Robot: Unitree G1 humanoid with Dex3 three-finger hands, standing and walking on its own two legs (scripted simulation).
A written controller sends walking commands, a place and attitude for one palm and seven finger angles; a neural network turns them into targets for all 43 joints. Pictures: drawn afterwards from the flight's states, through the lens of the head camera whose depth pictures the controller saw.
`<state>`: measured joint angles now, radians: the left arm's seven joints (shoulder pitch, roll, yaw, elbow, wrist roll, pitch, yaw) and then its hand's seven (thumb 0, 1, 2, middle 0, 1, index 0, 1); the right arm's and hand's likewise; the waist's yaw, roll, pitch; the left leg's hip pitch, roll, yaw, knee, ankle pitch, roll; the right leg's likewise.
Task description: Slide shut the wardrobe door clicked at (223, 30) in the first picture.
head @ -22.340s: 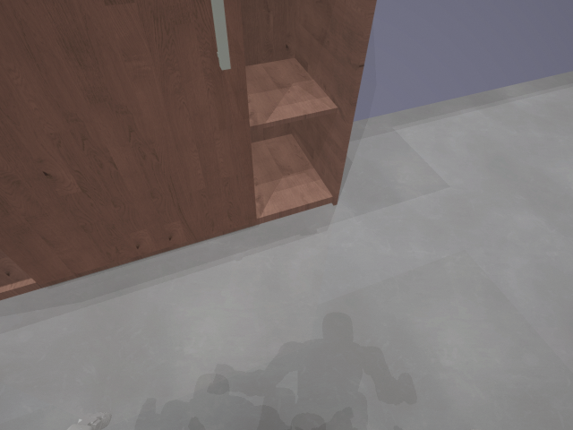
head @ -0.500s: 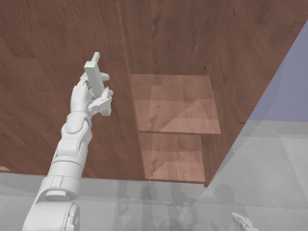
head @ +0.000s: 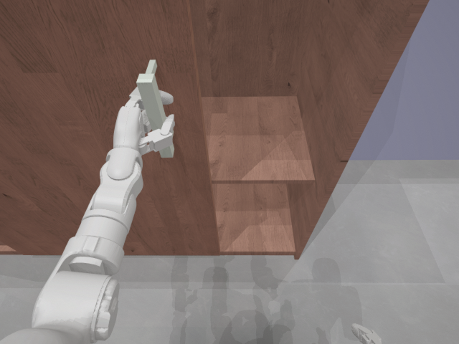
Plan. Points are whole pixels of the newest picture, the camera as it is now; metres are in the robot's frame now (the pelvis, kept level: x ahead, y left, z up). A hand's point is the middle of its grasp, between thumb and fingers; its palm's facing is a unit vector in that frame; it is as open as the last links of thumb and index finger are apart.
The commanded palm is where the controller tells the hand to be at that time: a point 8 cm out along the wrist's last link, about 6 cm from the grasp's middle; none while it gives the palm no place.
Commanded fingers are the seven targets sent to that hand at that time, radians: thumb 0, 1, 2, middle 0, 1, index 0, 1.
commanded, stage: step sideways, sliding the door along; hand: left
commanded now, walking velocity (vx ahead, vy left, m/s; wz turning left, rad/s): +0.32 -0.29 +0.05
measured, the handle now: (160, 112) +0.49 +0.15 +0.13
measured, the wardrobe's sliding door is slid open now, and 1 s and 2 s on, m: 0.33 0.22 0.00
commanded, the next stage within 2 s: stop walking and hold the door there in 2.00 s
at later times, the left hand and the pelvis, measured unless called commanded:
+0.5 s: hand (175, 129) +0.45 +0.12 +0.12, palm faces +0.25 -0.96 -0.14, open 6.0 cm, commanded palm +0.42 +0.11 +0.13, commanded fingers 0.00 0.90 0.90 -0.45 -1.40 -0.45 -1.40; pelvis +0.02 -0.08 +0.00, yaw +4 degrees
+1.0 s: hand (231, 128) +0.45 +0.02 +0.12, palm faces +0.35 -0.93 -0.13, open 6.3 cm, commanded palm +0.42 -0.01 +0.13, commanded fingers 0.00 0.90 0.90 -0.45 -1.40 -0.45 -1.40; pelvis +0.11 -0.21 +0.00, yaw +9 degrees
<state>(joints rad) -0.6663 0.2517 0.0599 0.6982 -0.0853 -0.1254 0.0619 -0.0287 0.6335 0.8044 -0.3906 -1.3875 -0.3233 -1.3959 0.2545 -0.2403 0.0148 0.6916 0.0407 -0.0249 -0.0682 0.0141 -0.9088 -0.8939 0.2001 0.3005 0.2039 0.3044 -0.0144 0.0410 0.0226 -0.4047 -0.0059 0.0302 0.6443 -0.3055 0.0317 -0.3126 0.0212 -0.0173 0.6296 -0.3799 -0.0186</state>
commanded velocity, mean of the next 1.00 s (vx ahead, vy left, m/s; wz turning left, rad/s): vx -0.01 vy -0.29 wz -0.07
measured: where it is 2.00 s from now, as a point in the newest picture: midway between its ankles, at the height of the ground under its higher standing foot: outside the picture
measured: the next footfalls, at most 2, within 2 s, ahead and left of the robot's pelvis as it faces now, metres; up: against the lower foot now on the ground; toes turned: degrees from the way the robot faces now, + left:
right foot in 0.56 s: +0.18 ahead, -0.26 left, +0.00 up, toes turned +2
left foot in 0.70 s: +0.08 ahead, +0.01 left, +0.00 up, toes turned +10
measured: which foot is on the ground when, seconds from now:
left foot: down 0.00-0.56, up 0.58-0.68, down 0.70-1.00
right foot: down 0.00-0.28, up 0.30-0.54, down 0.56-0.68, up 0.70-0.96, down 0.98-1.00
